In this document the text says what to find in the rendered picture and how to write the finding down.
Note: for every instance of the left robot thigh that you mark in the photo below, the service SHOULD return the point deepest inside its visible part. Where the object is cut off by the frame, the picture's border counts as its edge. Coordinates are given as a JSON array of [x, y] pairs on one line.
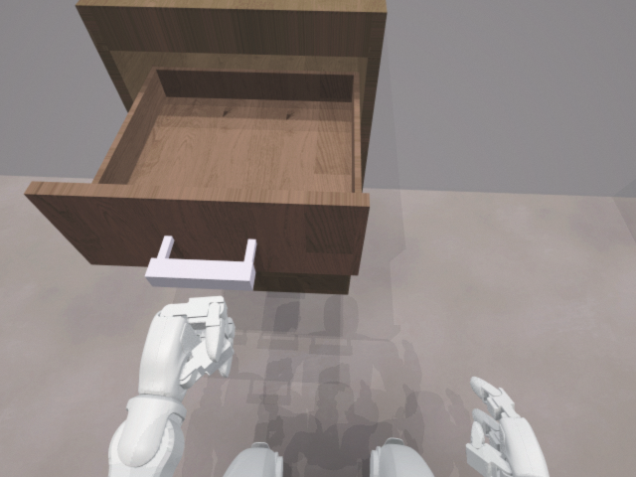
[[256, 462]]

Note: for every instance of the left robot forearm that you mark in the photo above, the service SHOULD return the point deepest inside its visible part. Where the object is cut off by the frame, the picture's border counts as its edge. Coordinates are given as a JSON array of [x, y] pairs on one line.
[[150, 442]]

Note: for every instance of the drawer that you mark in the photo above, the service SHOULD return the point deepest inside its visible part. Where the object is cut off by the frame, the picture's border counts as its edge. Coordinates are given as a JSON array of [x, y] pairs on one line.
[[215, 157]]

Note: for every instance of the robot thigh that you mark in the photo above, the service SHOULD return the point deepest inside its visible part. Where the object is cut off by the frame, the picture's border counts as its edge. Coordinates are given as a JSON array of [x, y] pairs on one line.
[[256, 462], [394, 460]]

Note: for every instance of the robot right hand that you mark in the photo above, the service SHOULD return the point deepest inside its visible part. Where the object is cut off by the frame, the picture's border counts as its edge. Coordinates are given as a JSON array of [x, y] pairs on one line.
[[514, 450]]

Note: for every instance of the robot left hand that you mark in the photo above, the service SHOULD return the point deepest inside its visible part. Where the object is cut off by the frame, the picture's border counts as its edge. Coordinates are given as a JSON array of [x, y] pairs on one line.
[[200, 328]]

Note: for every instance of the right robot thigh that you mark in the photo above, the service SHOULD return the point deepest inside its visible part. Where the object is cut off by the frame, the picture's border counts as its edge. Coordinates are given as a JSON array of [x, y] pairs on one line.
[[394, 460]]

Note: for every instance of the cabinet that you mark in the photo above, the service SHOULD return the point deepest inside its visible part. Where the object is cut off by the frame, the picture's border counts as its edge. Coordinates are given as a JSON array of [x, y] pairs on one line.
[[132, 36]]

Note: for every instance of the handle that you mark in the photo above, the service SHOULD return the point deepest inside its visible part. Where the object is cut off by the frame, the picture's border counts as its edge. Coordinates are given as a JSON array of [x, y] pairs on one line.
[[205, 274]]

